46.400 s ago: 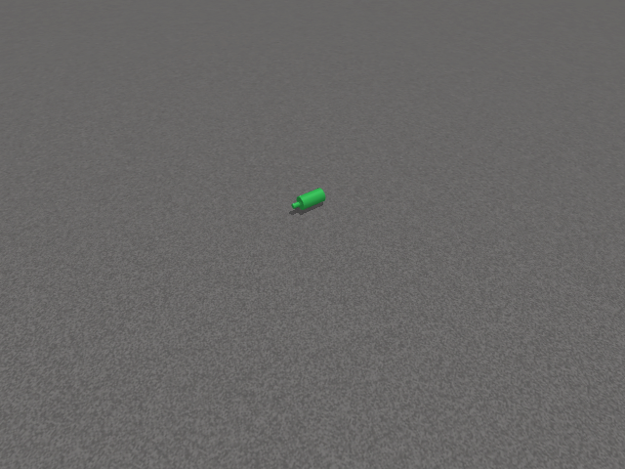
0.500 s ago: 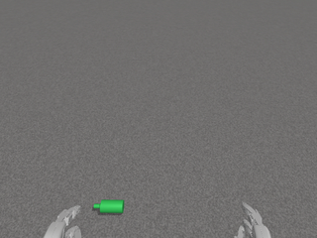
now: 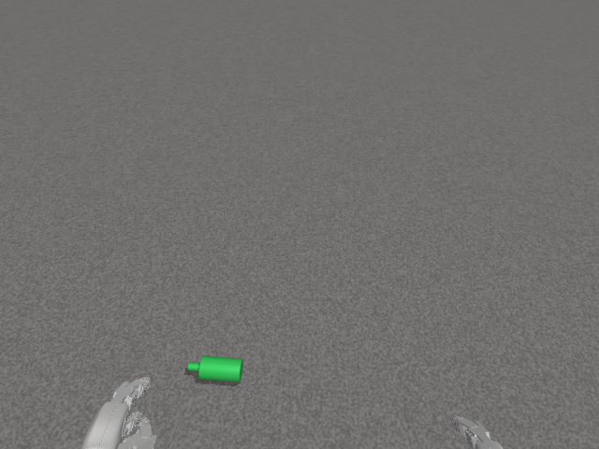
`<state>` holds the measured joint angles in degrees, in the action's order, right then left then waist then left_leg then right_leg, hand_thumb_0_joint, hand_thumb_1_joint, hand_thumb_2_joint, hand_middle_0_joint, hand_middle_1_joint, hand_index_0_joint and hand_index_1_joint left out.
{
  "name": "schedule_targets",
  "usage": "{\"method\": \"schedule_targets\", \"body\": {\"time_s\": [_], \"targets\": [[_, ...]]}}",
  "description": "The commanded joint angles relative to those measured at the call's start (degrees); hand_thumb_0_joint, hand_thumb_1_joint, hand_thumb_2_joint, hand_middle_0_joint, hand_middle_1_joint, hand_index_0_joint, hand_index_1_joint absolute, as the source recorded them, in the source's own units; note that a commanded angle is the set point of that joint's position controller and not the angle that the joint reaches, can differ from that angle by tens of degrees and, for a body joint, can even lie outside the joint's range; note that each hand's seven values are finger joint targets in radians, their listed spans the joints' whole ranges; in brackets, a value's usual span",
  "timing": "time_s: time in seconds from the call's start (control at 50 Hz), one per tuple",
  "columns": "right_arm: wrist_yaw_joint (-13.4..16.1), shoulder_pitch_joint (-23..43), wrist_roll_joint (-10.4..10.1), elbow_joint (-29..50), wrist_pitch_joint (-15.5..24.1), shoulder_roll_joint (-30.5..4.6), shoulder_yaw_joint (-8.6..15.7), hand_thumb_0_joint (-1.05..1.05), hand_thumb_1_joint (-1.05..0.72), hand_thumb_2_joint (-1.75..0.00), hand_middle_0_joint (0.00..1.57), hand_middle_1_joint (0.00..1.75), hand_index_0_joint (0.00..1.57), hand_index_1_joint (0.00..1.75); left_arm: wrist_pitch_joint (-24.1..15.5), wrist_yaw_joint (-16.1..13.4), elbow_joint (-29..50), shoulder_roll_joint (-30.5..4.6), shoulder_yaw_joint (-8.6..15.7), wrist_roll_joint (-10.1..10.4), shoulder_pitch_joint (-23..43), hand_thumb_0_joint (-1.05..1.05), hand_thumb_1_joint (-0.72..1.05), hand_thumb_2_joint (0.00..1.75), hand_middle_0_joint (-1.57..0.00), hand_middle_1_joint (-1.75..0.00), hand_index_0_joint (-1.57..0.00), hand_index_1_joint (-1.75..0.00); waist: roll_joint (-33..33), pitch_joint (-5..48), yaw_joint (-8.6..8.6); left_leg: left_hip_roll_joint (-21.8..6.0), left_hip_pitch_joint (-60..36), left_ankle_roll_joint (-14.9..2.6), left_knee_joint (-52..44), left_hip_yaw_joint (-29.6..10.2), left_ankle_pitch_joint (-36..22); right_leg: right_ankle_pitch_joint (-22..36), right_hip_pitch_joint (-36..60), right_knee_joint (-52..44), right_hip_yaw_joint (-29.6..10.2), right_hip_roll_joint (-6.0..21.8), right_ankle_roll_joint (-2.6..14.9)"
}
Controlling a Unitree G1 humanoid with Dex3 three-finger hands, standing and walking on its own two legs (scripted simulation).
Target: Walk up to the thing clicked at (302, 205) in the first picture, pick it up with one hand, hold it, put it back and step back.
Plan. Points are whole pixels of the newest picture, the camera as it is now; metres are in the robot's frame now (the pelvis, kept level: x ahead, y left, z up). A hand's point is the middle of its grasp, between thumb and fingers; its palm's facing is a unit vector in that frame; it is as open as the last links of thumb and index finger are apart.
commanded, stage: stand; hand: left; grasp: from above
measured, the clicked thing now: (215, 368) +0.48 +0.26 -0.70
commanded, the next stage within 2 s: none
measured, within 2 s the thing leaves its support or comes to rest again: neither
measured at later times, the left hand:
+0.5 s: hand out of the picture +0.05 +0.24 -0.12, palm faces +0.05 -0.95 -0.32, open 7.4 cm
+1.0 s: hand out of the picture +0.04 +0.23 -0.11, palm faces +0.03 -0.94 -0.34, open 7.4 cm
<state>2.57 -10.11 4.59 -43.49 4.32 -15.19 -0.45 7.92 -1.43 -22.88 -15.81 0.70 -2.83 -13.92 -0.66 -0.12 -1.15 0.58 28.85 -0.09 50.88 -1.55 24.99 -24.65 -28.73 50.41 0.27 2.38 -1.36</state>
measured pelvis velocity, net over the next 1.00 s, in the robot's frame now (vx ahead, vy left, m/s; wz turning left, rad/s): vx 0.00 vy -0.01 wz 0.01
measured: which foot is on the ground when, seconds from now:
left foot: down 0.00-1.00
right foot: down 0.00-1.00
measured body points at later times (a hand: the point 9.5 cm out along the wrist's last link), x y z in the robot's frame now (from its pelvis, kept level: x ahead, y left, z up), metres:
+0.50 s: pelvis +0.00 +0.00 +0.04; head +0.00 +0.00 +0.49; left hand +0.04 +0.28 -0.09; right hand +0.08 -0.27 -0.10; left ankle +0.02 +0.12 -0.70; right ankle +0.02 -0.14 -0.70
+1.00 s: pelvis +0.00 -0.01 +0.05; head +0.00 -0.02 +0.50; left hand +0.04 +0.28 -0.09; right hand +0.06 -0.29 -0.10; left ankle +0.02 +0.12 -0.70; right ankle +0.02 -0.14 -0.70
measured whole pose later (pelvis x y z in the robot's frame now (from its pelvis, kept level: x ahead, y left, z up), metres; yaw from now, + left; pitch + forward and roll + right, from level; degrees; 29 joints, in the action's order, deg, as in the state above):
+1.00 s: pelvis +0.00 -0.01 +0.05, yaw +1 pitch -4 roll +0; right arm 0.8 -8.6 1.3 -64.9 -0.3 -17.9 1.2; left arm -0.1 -0.9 -66.2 -17.1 1.9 -1.4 -8.2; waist 1.3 -4.3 -0.7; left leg -0.2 7.2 0.9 21.5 -2.6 10.6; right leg -10.6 -6.8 21.3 1.8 1.8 -1.1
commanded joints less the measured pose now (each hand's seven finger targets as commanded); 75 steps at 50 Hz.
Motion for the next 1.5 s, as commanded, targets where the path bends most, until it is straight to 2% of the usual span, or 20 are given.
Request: {"method": "schedule_targets", "body": {"time_s": [0.0, 0.04, 0.08, 0.14, 0.22, 0.36, 0.44, 0.5, 0.62, 0.68, 0.84, 1.0, 1.08, 1.14, 1.18, 1.24, 1.28, 1.36, 1.44, 1.48], "targets": [[-1.4, 1.9, -1.9, 2.9, 0.6, -9.6, 5.2, 0.0, -0.9, -0.9, 0.2, 0.3, 0.2, 0.3, -5.8, -0.8, -4.0, -9.0, 4.7, 0.0, 1.8, 0.0, 0.9, 0.9, -0.2, -0.3, -0.2, -0.3, -0.7, 7.6, -0.84, -2.0, -8.2, -3.15, -12.1, -3.0, -15.0, 11.1, 8.5, -12.0, -4.4, 2.3, 3.99], [-1.6, 2.5, -1.6, 1.0, 0.0, -9.7, 5.4, 0.0, -0.9, -0.9, 0.2, 0.3, 0.2, 0.3, -6.5, -0.9, -8.4, -8.5, 4.4, 0.2, 3.2, 0.0, 0.9, 0.9, -0.2, -0.3, -0.2, -0.3, 1.2, 6.5, -0.78, -3.1, -8.0, -3.58, -15.5, -4.6, -10.9, 8.6, 9.9, -13.4, -3.5, 2.2, 3.19], [-1.6, 2.8, -1.3, -0.5, -0.4, -10.3, 5.4, 0.0, -0.9, -0.9, 0.2, 0.3, 0.2, 0.3, -7.1, -0.9, -12.2, -8.4, 4.6, 0.0, 3.3, 0.0, 0.9, 0.9, -0.2, -0.3, -0.2, -0.3, 3.8, 5.7, -0.89, -4.4, -8.6, -3.83, -18.8, -6.7, -10.9, 9.0, 11.5, -13.4, -2.0, 1.4, 2.64], [-1.3, 3.5, -1.6, -2.7, -1.0, -10.7, 5.5, 0.0, -0.9, -0.9, 0.2, 0.3, 0.2, 0.3, -7.9, -0.9, -17.1, -8.4, 4.4, 0.1, 3.4, 0.0, 0.9, 0.9, -0.2, -0.3, -0.2, -0.3, 3.9, 3.6, -0.8, -4.8, -9.9, -3.5, -21.4, -7.4, -12.5, 10.5, 12.9, -16.5, -1.9, 1.5, 2.6], [-0.9, 1.6, -2.1, -6.4, -1.5, -11.2, 5.4, 0.0, -0.9, -0.9, 0.2, 0.3, 0.2, 0.3, -8.6, -1.0, -23.0, -9.3, 4.2, 0.7, 3.3, 0.0, 0.9, 0.9, -0.2, -0.3, -0.2, -0.3, 2.2, 3.0, -0.04, -4.5, -13.5, -2.76, -22.5, -6.2, -18.7, 16.3, 16.2, -20.3, -2.8, 2.8, 2.77], [-0.4, 1.0, -2.7, -11.3, -2.6, -11.4, 4.9, 0.0, -0.9, -0.9, 0.2, 0.3, 0.2, 0.3, -8.7, -1.3, -30.8, -10.4, 3.8, 1.2, 3.9, 0.0, 0.9, 0.9, -0.2, -0.3, -0.2, -0.3, 0.1, 0.9, 0.6, -4.8, -17.9, -2.16, -26.8, -5.5, -19.8, 18.0, 19.5, -26.3, -3.3, 3.9, 2.33], [-0.6, 2.1, -3.0, -13.1, -2.8, -11.5, 4.6, 0.0, -0.9, -0.9, 0.2, 0.3, 0.2, 0.3, -8.8, -1.2, -33.7, -10.7, 3.5, 1.1, 4.8, 0.0, 0.9, 0.9, -0.2, -0.3, -0.2, -0.3, 0.7, -0.9, 0.53, -4.9, -18.0, -1.68, -29.8, -5.6, -17.4, 15.8, 20.6, -29.0, -3.0, 3.9, 1.81], [-0.7, 3.0, -3.0, -14.2, -3.1, -12.0, 4.6, 0.0, -0.9, -0.9, 0.2, 0.3, 0.2, 0.3, -8.6, -1.0, -35.8, -10.9, 3.2, 1.0, 4.3, 0.0, 0.9, 0.9, -0.2, -0.3, -0.2, -0.3, 1.2, -3.2, 0.19, -5.0, -17.8, -1.35, -32.3, -6.3, -11.9, 11.9, 19.7, -30.5, -2.7, 3.3, 1.68], [-0.9, 3.3, -3.1, -15.8, -3.3, -12.2, 4.5, 0.0, -0.9, -0.9, 0.2, 0.3, 0.2, 0.3, -9.0, -0.8, -37.7, -11.7, 3.2, 1.0, 5.8, 0.0, 0.9, 0.9, -0.2, -0.3, -0.2, -0.3, 0.9, -2.9, 0.44, -5.2, -17.6, -1.3, -33.2, -5.9, -11.8, 12.3, 21.4, -32.7, -3.4, 4.0, 1.55], [-1.0, 4.2, -3.1, -16.1, -3.3, -12.5, 4.3, 0.0, -0.9, -0.9, 0.2, 0.3, 0.2, 0.3, -8.7, -0.7, -39.0, -11.8, 3.2, 1.1, 5.2, 0.0, 0.9, 0.9, -0.2, -0.3, -0.2, -0.3, 2.1, -3.2, -0.02, -5.7, -17.4, -1.24, -34.7, -6.6, -9.5, 11.7, 21.6, -32.5, -2.9, 3.8, 1.74], [-1.1, 3.7, -3.2, -17.3, -3.3, -12.6, 3.8, 0.0, -0.9, -0.9, 0.2, 0.3, 0.2, 0.3, -9.0, -0.5, -39.9, -12.8, 3.2, 1.3, 7.4, 0.0, 0.9, 0.9, -0.2, -0.3, -0.2, -0.3, 0.5, -2.2, 0.42, -5.6, -18.6, -1.08, -34.1, -5.7, -12.6, 11.7, 21.9, -33.8, -3.7, 4.5, 1.8], [-1.2, 3.4, -3.4, -18.2, -3.2, -13.3, 3.2, 0.0, -0.9, -0.9, 0.2, 0.3, 0.2, 0.3, -9.2, -0.4, -40.4, -13.0, 3.0, 1.5, 8.3, 0.0, 0.9, 0.9, -0.2, -0.3, -0.2, -0.3, 0.3, -1.0, 0.66, -6.1, -20.0, -1.19, -33.2, -5.3, -16.5, 15.0, 23.0, -34.6, -3.9, 4.8, 1.72], [-1.2, 3.6, -3.3, -18.5, -3.2, -13.5, 3.0, 0.0, -0.9, -0.9, 0.2, 0.3, 0.2, 0.3, -9.1, -0.2, -40.8, -13.6, 3.1, 1.6, 8.6, 0.0, 0.9, 0.9, -0.2, -0.3, -0.2, -0.3, 0.8, -1.8, 0.63, -5.9, -18.8, -0.96, -34.1, -5.2, -15.4, 14.7, 23.2, -34.6, -3.8, 4.6, 1.73], [-1.2, 3.8, -3.4, -18.4, -3.0, -13.6, 2.9, 0.0, -0.9, -0.9, 0.2, 0.3, 0.2, 0.3, -9.2, -0.1, -40.8, -13.4, 2.9, 1.7, 8.7, 0.0, 0.9, 0.9, -0.2, -0.3, -0.2, -0.3, 0.1, -0.7, 0.58, -6.4, -20.3, -0.98, -33.7, -5.2, -18.4, 16.0, 23.5, -34.5, -3.7, 4.8, 1.87], [-1.2, 4.1, -3.5, -18.5, -3.0, -14.4, 3.0, 0.0, -0.9, -0.9, 0.2, 0.3, 0.2, 0.3, -9.2, -0.1, -40.7, -13.5, 3.0, 1.6, 8.9, 0.0, 0.9, 0.9, -0.2, -0.3, -0.2, -0.3, 0.9, -0.6, 0.53, -6.3, -20.2, -0.87, -33.9, -5.1, -17.6, 15.8, 23.4, -34.8, -3.7, 4.6, 1.78], [-1.1, 4.2, -3.4, -18.7, -3.0, -14.3, 2.9, 0.0, -0.9, -0.9, 0.2, 0.3, 0.2, 0.3, -9.2, 0.0, -40.6, -13.4, 2.9, 1.8, 9.5, 0.0, 0.9, 0.9, -0.2, -0.3, -0.2, -0.3, 1.2, -0.4, 0.57, -6.6, -20.0, -0.93, -33.8, -4.9, -19.7, 18.6, 24.4, -34.5, -3.7, 4.9, 1.82], [-1.0, 4.1, -3.4, -18.7, -2.8, -14.5, 3.0, 0.0, -0.9, -0.9, 0.2, 0.3, 0.2, 0.3, -9.3, -0.1, -40.6, -13.7, 3.1, 1.9, 9.6, 0.0, 0.9, 0.9, -0.2, -0.3, -0.2, -0.3, 1.0, 1.3, 0.74, -6.9, -21.2, -1.08, -33.5, -4.6, -23.4, 22.2, 25.4, -34.0, -3.7, 5.2, 1.97], [-1.0, 4.8, -3.6, -18.5, -2.7, -14.6, 2.9, 0.0, -0.9, -0.9, 0.2, 0.3, 0.2, 0.3, -9.3, -0.1, -40.6, -13.4, 3.0, 2.0, 9.8, 0.0, 0.9, 0.9, -0.2, -0.3, -0.2, -0.3, 0.7, 2.1, 0.64, -7.3, -22.6, -1.05, -33.2, -4.7, -26.3, 24.1, 25.5, -33.5, -3.1, 5.2, 1.9], [-1.0, 4.9, -3.6, -18.8, -2.7, -14.9, 2.9, 0.0, -0.9, -0.9, 0.2, 0.3, 0.2, 0.3, -9.2, 0.0, -40.6, -13.5, 3.0, 2.0, 10.3, 0.0, 0.9, 0.9, -0.2, -0.3, -0.2, -0.3, 1.1, 1.6, 0.68, -7.2, -22.2, -0.95, -33.7, -4.5, -25.3, 23.1, 25.9, -33.7, -3.1, 5.1, 1.81], [-1.1, 5.2, -3.6, -18.7, -2.8, -14.5, 2.7, 0.0, -0.9, -0.9, 0.2, 0.3, 0.2, 0.3, -9.1, 0.1, -40.8, -13.6, 3.0, 2.0, 10.3, 0.0, 0.9, 0.9, -0.2, -0.3, -0.2, -0.3, 0.5, 0.6, 0.62, -7.0, -21.6, -0.71, -34.5, -4.7, -23.0, 20.2, 25.0, -34.2, -2.8, 4.8, 1.76]]}}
